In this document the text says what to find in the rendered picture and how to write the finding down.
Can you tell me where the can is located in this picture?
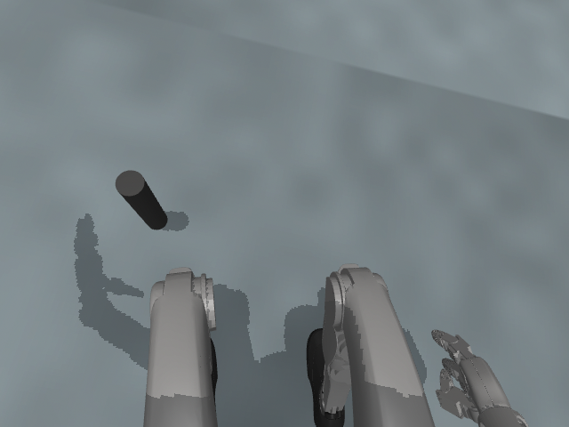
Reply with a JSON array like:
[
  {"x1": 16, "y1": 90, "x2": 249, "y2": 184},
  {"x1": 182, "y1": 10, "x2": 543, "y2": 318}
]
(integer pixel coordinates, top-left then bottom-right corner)
[{"x1": 116, "y1": 170, "x2": 167, "y2": 230}]

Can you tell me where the right robot hand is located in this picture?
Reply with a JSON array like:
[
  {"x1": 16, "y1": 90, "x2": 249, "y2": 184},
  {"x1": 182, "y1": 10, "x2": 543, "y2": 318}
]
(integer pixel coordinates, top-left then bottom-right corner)
[{"x1": 431, "y1": 330, "x2": 511, "y2": 423}]

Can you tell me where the right robot foot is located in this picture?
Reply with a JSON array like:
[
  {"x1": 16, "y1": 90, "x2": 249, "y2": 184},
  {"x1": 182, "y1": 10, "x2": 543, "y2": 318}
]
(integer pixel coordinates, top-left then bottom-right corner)
[{"x1": 307, "y1": 328, "x2": 345, "y2": 427}]

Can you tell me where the right robot arm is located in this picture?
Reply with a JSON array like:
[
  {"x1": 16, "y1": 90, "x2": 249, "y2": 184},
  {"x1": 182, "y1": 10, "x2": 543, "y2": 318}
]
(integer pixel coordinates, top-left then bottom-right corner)
[{"x1": 477, "y1": 407, "x2": 529, "y2": 427}]

